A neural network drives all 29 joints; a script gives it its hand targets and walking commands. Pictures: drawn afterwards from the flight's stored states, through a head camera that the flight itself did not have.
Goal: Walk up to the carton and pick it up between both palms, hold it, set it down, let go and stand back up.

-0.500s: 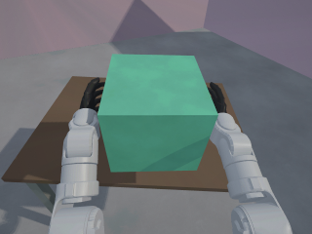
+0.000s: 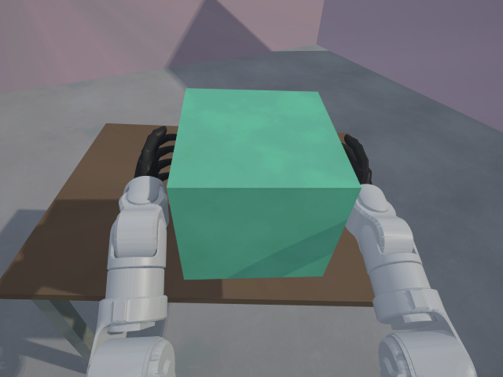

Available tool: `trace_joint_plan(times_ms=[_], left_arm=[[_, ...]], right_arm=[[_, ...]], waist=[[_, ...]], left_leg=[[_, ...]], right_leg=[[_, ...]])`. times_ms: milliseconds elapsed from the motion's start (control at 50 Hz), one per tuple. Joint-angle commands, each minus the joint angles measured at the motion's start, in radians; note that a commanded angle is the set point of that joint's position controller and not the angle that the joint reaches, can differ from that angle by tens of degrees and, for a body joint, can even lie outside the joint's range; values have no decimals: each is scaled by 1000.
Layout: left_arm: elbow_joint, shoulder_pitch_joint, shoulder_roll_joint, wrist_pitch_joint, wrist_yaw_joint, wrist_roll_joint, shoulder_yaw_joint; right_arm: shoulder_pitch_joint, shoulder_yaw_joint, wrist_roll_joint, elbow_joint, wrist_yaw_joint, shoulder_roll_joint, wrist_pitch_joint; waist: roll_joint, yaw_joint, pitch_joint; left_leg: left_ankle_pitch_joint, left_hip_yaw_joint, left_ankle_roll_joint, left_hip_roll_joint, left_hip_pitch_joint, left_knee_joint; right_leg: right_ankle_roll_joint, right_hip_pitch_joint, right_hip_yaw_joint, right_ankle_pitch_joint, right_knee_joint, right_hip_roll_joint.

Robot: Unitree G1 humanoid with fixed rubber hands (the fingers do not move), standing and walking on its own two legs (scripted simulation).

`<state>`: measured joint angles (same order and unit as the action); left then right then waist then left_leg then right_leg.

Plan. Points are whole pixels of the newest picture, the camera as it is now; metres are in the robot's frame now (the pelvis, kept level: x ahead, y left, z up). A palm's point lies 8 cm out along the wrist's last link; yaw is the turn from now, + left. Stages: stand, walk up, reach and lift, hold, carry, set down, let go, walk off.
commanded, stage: hold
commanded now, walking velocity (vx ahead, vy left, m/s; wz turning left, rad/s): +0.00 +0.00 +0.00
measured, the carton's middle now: (253, 181) +0.38 +0.00 +0.15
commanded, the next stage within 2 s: set down in 1.48 s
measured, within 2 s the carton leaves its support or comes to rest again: neither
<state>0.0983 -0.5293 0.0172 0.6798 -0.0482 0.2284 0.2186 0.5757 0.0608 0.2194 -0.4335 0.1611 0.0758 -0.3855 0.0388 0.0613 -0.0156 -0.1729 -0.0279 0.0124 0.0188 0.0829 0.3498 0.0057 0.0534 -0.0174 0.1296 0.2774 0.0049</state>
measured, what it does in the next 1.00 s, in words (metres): stands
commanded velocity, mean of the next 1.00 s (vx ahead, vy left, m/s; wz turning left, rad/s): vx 0.00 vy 0.00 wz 0.00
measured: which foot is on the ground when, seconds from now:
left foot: down 0.00-1.00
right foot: down 0.00-1.00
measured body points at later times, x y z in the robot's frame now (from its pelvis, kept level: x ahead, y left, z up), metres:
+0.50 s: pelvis +0.00 +0.00 +0.00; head -0.04 +0.03 +0.45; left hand +0.37 +0.17 +0.18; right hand +0.37 -0.16 +0.17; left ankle +0.02 +0.12 -0.75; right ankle +0.02 -0.12 -0.75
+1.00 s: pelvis +0.00 +0.00 +0.00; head -0.04 +0.02 +0.45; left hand +0.37 +0.16 +0.18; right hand +0.37 -0.16 +0.17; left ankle +0.02 +0.12 -0.75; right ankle +0.02 -0.12 -0.75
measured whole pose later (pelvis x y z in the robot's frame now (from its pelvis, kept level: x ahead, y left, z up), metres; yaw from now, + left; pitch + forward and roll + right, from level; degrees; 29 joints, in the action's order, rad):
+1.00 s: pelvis +0.00 +0.00 +0.00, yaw +1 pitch -5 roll -1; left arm 0.13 -0.55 0.00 0.67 -0.03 0.22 0.23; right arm 0.59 0.08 0.19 -0.45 0.17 0.05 -0.39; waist 0.04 0.06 -0.01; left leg -0.17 -0.04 0.01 0.01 0.08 0.34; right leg 0.00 0.05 -0.02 0.13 0.28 0.00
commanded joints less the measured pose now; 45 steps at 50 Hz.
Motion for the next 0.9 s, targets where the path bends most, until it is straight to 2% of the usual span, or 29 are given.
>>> trace_joint_plan(times_ms=[0,100,200,400,540,860,880], left_arm=[[-106,-671,559,-60,174,-150,-487],[-107,-691,562,-73,190,-164,-496],[-122,-697,568,-85,189,-173,-511],[-139,-680,578,-69,175,-157,-519],[-139,-679,586,-63,165,-158,-524],[-121,-678,563,-73,182,-157,-500],[-106,-737,530,-79,189,-150,-483]], right_arm=[[868,-436,70,356,-102,-582,71],[871,-434,57,366,-90,-603,72],[860,-448,64,380,-84,-603,72],[850,-441,83,373,-101,-563,70],[863,-434,83,375,-112,-555,75],[862,-452,71,375,-93,-590,75],[909,-461,79,358,-94,-614,75]], waist=[[-34,3,-404],[-32,25,-427],[-47,33,-445],[-84,17,-412],[-81,12,-415],[-45,14,-427],[-66,-15,-396]], left_leg=[[170,35,1,-72,-76,-49],[167,31,2,-80,-63,-48],[217,18,16,-80,-82,-31],[261,11,37,-63,-125,-24],[252,15,35,-57,-136,-25],[215,23,11,-76,-87,-34],[196,27,10,-77,-63,-41]], right_leg=[[25,-139,-14,-159,-19,43],[33,-171,-15,-204,-10,38],[34,-176,-24,-247,1,44],[15,-113,-39,-170,-11,59],[10,-90,-39,-139,-18,61],[29,-162,-21,-216,-6,45],[34,-144,-23,-168,-13,41]])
